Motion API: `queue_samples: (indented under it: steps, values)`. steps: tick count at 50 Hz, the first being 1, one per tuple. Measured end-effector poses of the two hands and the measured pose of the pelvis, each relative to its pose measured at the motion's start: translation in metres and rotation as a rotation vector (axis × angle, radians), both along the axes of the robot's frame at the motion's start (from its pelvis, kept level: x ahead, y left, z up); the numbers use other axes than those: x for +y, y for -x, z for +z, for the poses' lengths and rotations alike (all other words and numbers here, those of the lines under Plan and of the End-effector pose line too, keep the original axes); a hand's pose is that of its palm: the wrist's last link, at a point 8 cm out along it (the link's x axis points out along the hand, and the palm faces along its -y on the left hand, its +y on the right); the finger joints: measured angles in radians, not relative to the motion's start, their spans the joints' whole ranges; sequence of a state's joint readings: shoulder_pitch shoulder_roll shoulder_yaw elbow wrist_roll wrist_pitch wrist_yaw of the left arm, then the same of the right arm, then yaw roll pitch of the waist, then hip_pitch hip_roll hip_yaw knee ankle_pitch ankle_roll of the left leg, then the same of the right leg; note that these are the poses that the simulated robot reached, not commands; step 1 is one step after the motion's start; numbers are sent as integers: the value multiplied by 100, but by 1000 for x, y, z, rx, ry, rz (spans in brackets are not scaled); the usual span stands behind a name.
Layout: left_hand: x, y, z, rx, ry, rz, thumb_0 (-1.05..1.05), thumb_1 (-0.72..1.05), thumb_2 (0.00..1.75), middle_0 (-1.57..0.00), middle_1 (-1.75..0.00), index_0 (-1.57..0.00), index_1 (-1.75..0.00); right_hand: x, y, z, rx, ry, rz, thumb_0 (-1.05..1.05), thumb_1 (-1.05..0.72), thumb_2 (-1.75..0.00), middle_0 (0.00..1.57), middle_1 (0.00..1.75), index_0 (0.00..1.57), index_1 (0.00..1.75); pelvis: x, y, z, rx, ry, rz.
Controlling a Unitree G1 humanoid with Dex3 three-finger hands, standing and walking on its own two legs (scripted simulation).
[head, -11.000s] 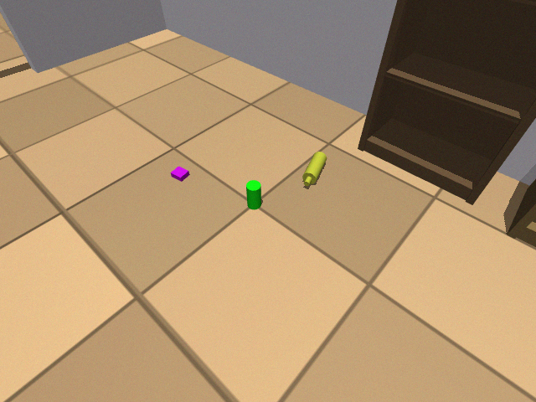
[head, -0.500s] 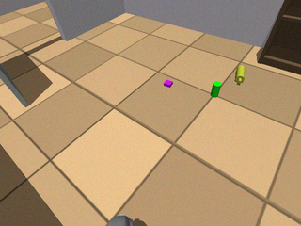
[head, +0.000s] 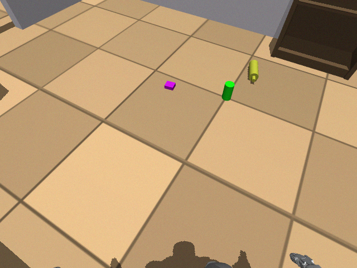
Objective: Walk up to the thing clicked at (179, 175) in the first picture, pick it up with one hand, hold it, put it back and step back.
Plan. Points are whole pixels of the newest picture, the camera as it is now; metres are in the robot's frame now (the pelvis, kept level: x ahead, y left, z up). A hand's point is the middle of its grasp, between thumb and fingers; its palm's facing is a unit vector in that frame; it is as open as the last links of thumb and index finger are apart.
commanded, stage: walk up
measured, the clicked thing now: (170, 85) +1.50 +0.03 -0.73
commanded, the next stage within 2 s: stand in 1.52 s
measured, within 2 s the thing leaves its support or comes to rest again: neither
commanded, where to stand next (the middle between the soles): +0.08 +0.03 m, yaw -6 degrees
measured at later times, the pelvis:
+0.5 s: pelvis -0.01 +0.01 +0.01, yaw -5 degrees
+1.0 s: pelvis -0.01 +0.02 +0.01, yaw -8 degrees
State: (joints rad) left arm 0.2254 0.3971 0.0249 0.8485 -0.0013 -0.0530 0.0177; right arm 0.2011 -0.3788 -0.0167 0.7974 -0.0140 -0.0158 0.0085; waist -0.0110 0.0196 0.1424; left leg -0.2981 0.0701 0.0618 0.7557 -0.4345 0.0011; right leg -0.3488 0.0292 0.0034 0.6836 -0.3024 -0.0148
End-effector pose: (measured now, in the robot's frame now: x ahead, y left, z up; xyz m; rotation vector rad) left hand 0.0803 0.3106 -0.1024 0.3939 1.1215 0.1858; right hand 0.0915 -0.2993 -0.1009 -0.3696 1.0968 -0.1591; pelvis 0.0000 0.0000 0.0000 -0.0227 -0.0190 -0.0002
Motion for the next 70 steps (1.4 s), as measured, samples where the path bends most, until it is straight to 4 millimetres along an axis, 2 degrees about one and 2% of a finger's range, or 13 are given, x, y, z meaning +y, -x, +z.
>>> queue_samples:
  steps: [5,9,14,23,36,43,50,58,65,70]
  values:
    - [0,-27,10,-81,-33,-33,1,90,89,-20,-30,-21,-30,-3,1,-8,16,-12,-53,1,-90,-90,21,30,20,30,0,-4,-2,-15,-1,-23]
    - [7,-38,13,-87,-49,-59,1,90,89,-20,-30,-21,-30,-3,5,-11,-13,-14,-81,1,-90,-90,21,30,20,30,10,-5,-5,-16,-18,-30]
    - [11,-46,16,-84,-47,-73,1,90,89,-20,-30,-21,-30,0,22,-14,10,-24,-114,1,-91,-90,21,30,20,30,15,-2,-2,-27,-13,-53]
    - [5,-36,11,-23,-22,-85,1,90,89,-20,-30,-21,-30,1,49,-12,72,-37,-159,1,-90,-90,21,30,20,30,15,6,4,-27,-27,-80]
    - [-4,-17,6,65,-4,-95,1,90,89,-20,-30,-21,-30,-6,63,-9,95,-34,-217,1,-91,-90,21,30,20,30,15,13,9,-25,-39,-116]
    - [0,-21,7,86,-15,-107,1,90,89,-20,-30,-21,-30,-4,65,-10,105,-42,-238,1,-91,-90,21,30,20,30,18,12,11,-15,-41,-131]
    - [4,-39,9,64,-19,-122,1,90,89,-20,-30,-21,-30,3,65,-10,117,-47,-257,1,-91,-90,21,30,20,30,23,6,11,-13,-40,-143]
    - [5,-57,9,27,-25,-135,1,90,89,-20,-30,-21,-30,3,56,-8,89,-44,-272,1,-91,-90,21,30,20,30,23,1,9,-23,-38,-150]
    - [1,-58,9,30,-32,-151,1,90,89,-20,-30,-21,-30,-4,43,-8,56,-41,-277,1,-91,-90,21,30,20,30,20,-1,7,-23,-32,-153]
    - [2,-58,9,70,-28,-178,1,90,89,-20,-30,-21,-30,-2,41,-5,42,-37,-291,1,-91,-90,21,30,20,30,28,-3,10,-4,-38,-179]
